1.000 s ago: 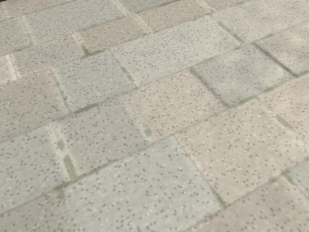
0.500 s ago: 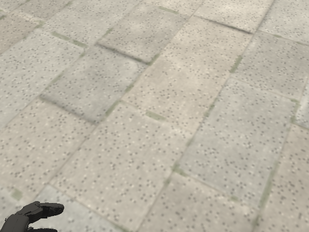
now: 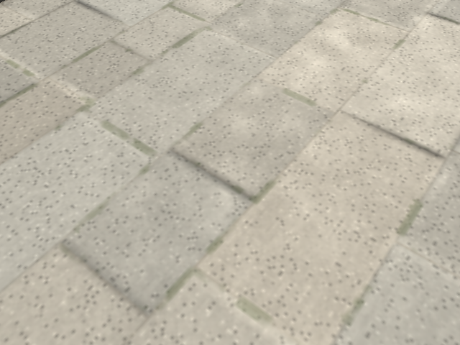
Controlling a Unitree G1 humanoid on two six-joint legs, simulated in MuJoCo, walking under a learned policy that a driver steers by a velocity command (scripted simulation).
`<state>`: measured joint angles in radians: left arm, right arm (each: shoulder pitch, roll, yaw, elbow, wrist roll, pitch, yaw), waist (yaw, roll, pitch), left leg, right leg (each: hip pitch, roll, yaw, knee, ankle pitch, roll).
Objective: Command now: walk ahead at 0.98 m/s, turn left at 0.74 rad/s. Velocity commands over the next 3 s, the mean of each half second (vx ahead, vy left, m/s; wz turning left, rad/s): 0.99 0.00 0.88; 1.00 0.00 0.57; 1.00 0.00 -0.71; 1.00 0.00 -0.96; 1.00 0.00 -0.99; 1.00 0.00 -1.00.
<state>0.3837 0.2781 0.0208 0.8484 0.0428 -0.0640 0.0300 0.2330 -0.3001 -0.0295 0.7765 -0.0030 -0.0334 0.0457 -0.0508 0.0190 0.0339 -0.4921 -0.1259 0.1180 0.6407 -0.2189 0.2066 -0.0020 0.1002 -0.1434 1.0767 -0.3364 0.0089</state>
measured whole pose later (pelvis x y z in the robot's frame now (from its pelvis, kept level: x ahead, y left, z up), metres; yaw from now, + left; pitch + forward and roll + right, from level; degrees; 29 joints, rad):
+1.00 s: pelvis +0.83 +0.20 +0.03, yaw +43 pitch -1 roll +2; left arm 0.29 0.23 0.00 0.78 0.02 -0.03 -0.02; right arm 0.34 -0.28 -0.04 0.85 -0.03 -0.08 0.00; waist 0.02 -0.01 0.04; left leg -0.13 -0.15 0.13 0.44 -0.30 0.16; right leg -0.61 -0.12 0.07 1.28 -0.26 -0.03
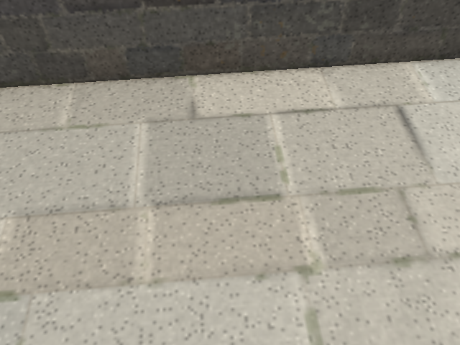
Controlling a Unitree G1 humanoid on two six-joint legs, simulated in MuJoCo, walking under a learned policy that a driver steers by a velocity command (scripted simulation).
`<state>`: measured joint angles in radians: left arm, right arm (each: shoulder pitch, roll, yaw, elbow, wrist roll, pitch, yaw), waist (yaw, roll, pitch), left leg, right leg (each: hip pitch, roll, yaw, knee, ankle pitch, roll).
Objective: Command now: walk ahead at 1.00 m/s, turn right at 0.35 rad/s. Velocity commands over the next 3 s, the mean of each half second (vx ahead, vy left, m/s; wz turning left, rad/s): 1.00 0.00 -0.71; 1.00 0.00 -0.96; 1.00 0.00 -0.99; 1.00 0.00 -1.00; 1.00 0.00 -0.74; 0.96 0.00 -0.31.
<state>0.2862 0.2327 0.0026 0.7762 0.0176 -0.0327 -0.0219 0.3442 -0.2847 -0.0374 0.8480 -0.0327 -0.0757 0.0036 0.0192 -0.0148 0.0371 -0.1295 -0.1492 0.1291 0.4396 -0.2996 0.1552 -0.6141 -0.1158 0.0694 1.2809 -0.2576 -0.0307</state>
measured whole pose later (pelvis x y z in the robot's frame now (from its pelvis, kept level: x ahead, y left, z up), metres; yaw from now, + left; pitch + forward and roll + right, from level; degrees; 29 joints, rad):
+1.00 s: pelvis +0.87 -0.26 +0.00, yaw -51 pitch +2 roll +3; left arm -0.02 0.34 0.03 0.58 0.03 0.01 -0.09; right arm 0.52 -0.32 -0.05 0.89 -0.03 -0.11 0.00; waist -0.08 -0.06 0.01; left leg 0.13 0.00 0.26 0.24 -0.38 -0.05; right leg -0.81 -0.06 -0.07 0.99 -0.04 -0.11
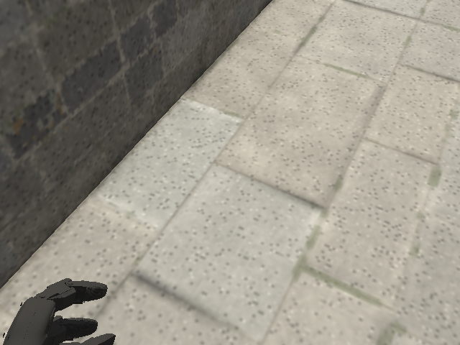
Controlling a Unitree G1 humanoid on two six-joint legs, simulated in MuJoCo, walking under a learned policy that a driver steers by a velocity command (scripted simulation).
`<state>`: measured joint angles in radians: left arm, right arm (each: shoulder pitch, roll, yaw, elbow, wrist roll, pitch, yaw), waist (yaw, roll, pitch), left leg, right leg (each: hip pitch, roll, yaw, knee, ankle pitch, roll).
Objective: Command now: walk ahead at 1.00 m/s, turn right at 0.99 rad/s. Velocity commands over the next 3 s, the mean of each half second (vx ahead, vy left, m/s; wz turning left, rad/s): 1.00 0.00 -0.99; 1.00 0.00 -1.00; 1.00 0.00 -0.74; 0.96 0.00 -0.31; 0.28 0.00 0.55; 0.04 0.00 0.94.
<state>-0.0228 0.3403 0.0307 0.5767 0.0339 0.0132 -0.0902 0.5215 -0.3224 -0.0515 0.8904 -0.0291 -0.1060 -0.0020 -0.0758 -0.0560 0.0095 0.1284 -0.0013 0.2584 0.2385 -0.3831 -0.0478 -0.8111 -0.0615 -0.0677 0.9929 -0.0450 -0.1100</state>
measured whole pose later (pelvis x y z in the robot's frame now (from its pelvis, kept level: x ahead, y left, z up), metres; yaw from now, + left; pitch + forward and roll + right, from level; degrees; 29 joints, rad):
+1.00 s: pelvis +0.83 -0.28 -0.04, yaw -59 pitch +1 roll +1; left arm 0.03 0.32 0.03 0.62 0.01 0.00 -0.05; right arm 0.45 -0.27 -0.03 0.87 -0.04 -0.03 -0.01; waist -0.03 -0.02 0.06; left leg 0.07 0.10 0.20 1.00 -0.35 -0.05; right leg -0.56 0.11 -0.12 0.77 -0.24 -0.22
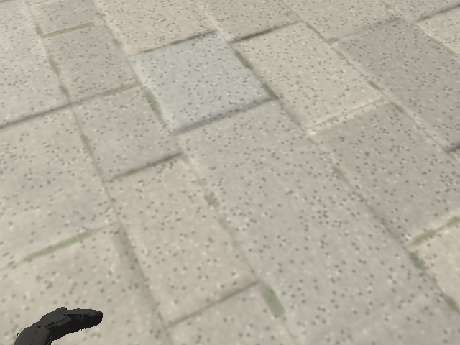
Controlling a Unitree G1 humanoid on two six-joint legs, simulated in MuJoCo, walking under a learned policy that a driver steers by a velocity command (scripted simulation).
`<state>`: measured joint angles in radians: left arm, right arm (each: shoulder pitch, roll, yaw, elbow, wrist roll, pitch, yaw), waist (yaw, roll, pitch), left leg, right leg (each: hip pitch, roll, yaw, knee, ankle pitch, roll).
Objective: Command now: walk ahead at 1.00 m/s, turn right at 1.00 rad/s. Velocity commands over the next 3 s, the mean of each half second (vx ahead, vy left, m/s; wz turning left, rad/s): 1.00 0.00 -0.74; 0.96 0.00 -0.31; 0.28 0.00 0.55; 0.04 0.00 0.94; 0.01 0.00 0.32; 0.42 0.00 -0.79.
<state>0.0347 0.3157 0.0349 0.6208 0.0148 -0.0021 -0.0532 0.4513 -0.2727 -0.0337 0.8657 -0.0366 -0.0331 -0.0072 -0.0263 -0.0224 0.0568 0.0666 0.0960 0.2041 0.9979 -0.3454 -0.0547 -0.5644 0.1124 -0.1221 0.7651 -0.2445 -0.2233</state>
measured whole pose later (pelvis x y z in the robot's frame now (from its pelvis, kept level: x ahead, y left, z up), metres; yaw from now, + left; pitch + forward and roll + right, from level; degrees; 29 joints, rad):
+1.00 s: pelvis +0.90 -0.20 +0.05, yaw -31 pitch +0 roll -1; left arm 0.36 0.31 0.04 0.91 0.01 -0.06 0.00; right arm 0.17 -0.27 0.00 0.74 -0.04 -0.07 0.01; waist 0.01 0.03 0.05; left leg -0.54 0.09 -0.03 1.17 -0.34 0.00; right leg -0.18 0.18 0.02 0.39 -0.22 -0.15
